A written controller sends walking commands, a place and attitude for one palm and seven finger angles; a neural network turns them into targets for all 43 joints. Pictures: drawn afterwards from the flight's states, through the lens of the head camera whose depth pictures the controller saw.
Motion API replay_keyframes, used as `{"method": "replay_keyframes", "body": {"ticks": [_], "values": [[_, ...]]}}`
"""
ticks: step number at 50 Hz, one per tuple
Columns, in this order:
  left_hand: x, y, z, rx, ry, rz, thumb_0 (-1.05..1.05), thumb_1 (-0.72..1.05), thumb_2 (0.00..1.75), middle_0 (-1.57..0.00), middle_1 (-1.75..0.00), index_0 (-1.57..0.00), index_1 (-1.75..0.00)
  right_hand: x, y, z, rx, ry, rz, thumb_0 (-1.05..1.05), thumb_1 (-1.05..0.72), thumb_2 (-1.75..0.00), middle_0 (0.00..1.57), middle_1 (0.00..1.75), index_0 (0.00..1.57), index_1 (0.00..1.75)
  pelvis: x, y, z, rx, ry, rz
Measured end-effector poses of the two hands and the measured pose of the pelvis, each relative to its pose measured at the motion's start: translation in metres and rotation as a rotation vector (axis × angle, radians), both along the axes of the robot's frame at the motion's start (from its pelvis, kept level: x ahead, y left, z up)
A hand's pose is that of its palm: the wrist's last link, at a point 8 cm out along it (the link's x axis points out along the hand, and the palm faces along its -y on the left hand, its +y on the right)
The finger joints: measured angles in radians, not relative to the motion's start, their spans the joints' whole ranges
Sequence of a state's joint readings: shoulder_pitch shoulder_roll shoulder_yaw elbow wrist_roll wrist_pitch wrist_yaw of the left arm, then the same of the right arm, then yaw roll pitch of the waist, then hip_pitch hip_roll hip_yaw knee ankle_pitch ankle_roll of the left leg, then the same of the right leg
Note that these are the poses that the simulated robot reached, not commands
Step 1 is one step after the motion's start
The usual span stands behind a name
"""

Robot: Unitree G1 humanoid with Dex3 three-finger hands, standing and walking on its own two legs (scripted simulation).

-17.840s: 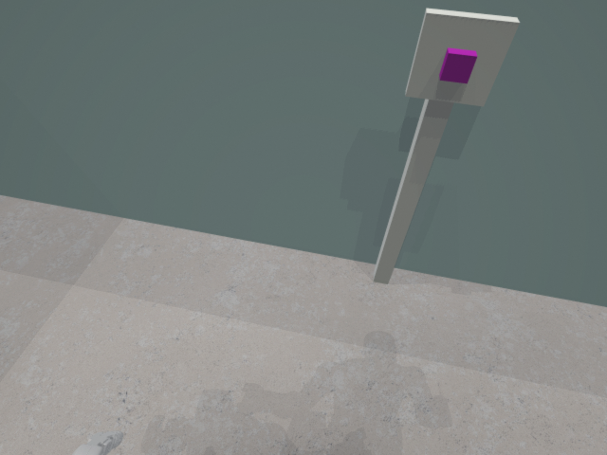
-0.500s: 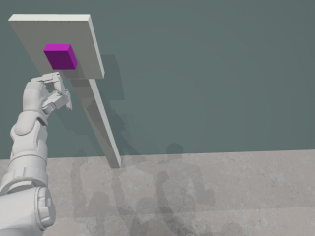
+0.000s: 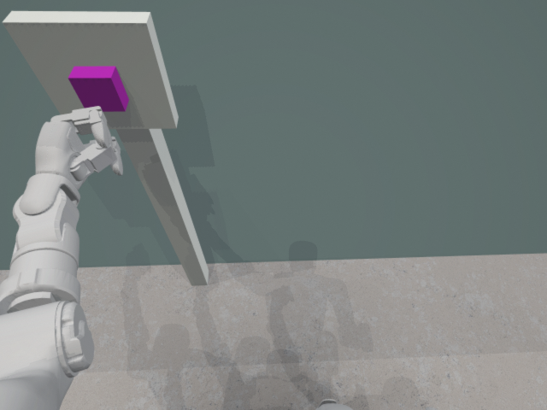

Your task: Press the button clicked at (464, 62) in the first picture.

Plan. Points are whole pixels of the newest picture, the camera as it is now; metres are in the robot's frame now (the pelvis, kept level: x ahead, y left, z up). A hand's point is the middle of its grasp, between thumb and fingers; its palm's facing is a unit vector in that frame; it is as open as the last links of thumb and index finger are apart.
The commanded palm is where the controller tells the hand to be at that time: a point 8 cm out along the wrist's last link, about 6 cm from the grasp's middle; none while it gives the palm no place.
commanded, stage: aim a knuckle at the button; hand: left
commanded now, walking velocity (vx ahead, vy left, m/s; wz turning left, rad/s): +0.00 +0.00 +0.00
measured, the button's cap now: (101, 88) +0.55 +0.25 +0.15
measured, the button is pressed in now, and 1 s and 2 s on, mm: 0 0 10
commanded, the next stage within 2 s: press the button with the knuckle in 0.34 s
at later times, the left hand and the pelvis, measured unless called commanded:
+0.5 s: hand (106, 152) +0.44 +0.22 +0.13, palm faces +0.02 -1.00 +0.00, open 3.1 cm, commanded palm +0.42 +0.27 +0.12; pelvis +0.00 +0.00 +0.00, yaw +1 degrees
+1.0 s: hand (116, 132) +0.48 +0.22 +0.13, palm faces +0.01 -1.00 +0.00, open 3.1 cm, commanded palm +0.46 +0.27 +0.12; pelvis +0.00 +0.00 +0.00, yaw +0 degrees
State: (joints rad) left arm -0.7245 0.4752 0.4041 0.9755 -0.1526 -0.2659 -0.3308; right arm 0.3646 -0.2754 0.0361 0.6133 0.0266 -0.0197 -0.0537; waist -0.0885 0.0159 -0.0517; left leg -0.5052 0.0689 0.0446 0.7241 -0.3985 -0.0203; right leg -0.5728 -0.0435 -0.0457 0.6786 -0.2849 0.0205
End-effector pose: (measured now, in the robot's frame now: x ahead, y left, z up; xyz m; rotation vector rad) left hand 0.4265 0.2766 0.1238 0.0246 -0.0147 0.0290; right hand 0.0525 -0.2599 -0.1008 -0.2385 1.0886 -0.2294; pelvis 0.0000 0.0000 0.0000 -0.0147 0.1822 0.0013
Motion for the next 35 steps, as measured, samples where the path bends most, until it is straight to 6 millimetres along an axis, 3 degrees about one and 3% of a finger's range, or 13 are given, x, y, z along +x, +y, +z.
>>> {"method": "replay_keyframes", "body": {"ticks": [8, 15, 25, 35], "values": [[-0.008, 0.006, 0.0, -0.018, 0.037, -0.007, 0.01, 0.9, 0.9, -1.3, -1.5, -1.3, -1.5, -0.007, -0.003, 0.0, 0.006, 0.019, -0.017, 0.0, -0.91, -0.9, 0.2, 0.3, 0.2, 0.3, 0.004, -0.001, 0.002, 0.001, -0.006, -0.002], [-0.016, 0.005, -0.01, -0.03, 0.036, 0.0, 0.01, 0.9, 0.9, -1.3, -1.5, -1.3, -1.5, 0.007, -0.005, 0.004, -0.011, -0.012, 0.011, 0.0, -0.91, -0.9, 0.2, 0.3, 0.2, 0.3, 0.0, -0.002, 0.001, 0.0, -0.014, 0.005], [-0.01, 0.001, 0.005, -0.021, 0.013, -0.013, 0.01, 0.9, 0.9, -1.3, -1.5, -1.3, -1.5, 0.023, 0.0, 0.005, -0.007, -0.068, 0.034, 0.0, -0.91, -0.9, 0.2, 0.3, 0.2, 0.3, -0.003, 0.0, 0.001, -0.001, -0.015, 0.013], [0.005, -0.004, 0.0, -0.011, 0.031, -0.012, 0.01, 0.9, 0.9, -1.3, -1.5, -1.3, -1.5, 0.005, 0.002, -0.001, -0.002, -0.012, 0.032, 0.0, -0.91, -0.9, 0.2, 0.3, 0.21, 0.3, -0.006, 0.0, -0.002, 0.0, 0.006, 0.013]]}}
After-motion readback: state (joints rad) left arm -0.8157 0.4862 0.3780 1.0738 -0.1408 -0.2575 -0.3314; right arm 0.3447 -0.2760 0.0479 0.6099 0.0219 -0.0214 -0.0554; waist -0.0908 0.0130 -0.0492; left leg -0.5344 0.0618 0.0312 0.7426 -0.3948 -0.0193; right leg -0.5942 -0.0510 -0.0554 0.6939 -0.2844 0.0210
